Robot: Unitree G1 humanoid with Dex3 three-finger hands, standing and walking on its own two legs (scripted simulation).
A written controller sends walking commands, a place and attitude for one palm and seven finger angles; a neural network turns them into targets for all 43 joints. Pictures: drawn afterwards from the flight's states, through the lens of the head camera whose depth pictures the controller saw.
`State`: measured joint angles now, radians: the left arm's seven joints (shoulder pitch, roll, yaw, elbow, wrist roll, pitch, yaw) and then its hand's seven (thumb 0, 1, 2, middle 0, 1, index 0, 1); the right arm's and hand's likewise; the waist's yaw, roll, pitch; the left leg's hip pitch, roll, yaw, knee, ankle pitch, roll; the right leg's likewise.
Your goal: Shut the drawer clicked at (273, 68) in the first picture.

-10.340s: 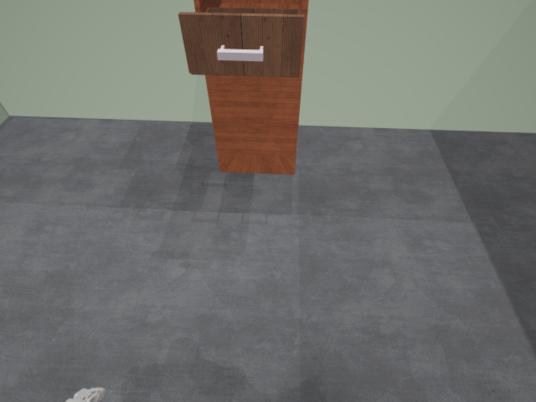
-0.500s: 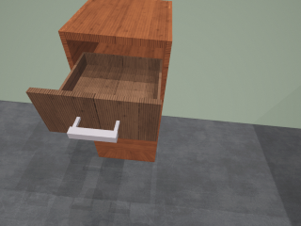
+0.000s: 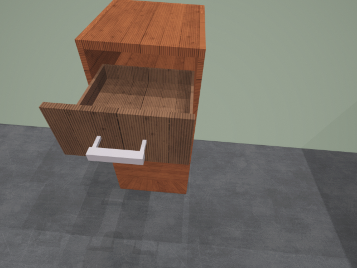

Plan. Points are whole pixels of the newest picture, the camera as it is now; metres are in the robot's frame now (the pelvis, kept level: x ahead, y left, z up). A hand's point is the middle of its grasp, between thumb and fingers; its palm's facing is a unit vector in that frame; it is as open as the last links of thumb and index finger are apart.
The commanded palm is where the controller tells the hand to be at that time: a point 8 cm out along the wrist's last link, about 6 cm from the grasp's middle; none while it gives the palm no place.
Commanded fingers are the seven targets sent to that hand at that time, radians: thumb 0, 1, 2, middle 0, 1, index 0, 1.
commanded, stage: look again from close up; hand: left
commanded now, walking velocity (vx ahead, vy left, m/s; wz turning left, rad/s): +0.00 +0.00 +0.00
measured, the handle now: (118, 148) +0.38 +0.18 +0.05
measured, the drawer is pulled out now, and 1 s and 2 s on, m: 0.29 0.29 0.29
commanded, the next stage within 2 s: shuffle to correct the standing spot in 0.10 s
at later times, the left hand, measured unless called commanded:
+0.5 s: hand out of the picture -0.03 +0.16 -0.18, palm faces +0.01 -0.99 -0.13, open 7.4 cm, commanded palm none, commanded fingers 0.00 0.90 0.90 -0.20 -0.30 -0.20 -0.30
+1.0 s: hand out of the picture +0.04 +0.15 -0.18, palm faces +0.01 -0.99 -0.16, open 7.3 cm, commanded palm none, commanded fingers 0.00 0.90 0.90 -0.20 -0.30 -0.20 -0.30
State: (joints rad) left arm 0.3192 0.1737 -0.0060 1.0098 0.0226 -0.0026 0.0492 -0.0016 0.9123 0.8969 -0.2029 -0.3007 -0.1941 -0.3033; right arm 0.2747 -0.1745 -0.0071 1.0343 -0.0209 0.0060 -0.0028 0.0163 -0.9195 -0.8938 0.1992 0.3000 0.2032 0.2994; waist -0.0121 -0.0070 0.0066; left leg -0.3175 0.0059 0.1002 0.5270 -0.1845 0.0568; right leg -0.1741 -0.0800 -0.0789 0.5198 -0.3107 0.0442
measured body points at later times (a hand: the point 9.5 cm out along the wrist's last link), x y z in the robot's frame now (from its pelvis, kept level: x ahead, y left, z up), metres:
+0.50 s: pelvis +0.02 +0.00 +0.00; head +0.01 +0.03 +0.45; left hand -0.03 +0.22 -0.17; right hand +0.01 -0.22 -0.15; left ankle +0.07 +0.08 -0.73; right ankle -0.02 -0.15 -0.73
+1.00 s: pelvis +0.03 -0.01 +0.00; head +0.04 +0.01 +0.45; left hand +0.04 +0.20 -0.16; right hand +0.05 -0.24 -0.15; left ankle +0.07 +0.08 -0.73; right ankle -0.02 -0.15 -0.73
